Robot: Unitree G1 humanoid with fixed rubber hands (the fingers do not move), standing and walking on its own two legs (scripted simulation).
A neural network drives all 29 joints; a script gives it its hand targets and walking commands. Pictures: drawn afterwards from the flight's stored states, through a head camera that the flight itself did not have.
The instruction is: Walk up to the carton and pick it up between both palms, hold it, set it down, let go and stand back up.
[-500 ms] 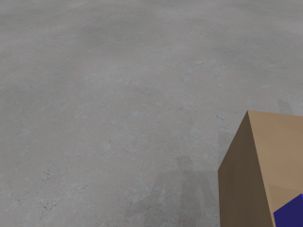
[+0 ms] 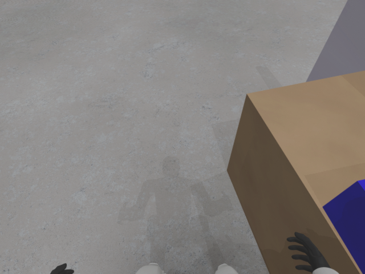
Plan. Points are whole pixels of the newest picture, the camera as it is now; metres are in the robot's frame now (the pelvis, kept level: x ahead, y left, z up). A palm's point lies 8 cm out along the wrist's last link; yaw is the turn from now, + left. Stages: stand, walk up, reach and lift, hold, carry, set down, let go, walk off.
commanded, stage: walk up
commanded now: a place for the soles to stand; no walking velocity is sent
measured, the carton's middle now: out of the picture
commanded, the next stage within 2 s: none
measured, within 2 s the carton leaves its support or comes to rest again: neither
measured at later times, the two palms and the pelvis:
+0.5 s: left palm out of the picture +0.10 +0.25 -0.09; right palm out of the picture -0.17 -0.27 -0.12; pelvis -0.10 +0.03 +0.00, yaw -26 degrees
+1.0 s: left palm out of the picture +0.10 +0.19 -0.07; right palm out of the picture -0.20 -0.24 -0.10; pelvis -0.06 +0.00 +0.03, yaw -42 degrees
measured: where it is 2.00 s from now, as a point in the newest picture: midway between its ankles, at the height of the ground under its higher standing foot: outside the picture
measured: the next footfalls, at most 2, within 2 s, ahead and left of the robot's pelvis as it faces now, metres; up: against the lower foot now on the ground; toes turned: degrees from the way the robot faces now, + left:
right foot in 0.50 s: -0.10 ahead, -0.11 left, +0.00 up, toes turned -30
left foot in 1.10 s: +0.20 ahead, +0.00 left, +0.00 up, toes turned -56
